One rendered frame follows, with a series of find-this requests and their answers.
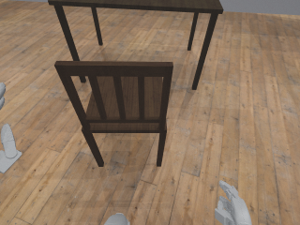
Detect right robot hand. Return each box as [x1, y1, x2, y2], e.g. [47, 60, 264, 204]
[215, 180, 252, 225]

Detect table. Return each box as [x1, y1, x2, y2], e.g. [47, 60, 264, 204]
[48, 0, 224, 90]

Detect left robot thigh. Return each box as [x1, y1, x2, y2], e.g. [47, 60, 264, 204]
[104, 215, 130, 225]

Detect chair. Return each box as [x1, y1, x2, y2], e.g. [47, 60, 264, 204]
[54, 61, 173, 167]

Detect left robot hand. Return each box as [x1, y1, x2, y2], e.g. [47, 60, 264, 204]
[0, 82, 22, 174]

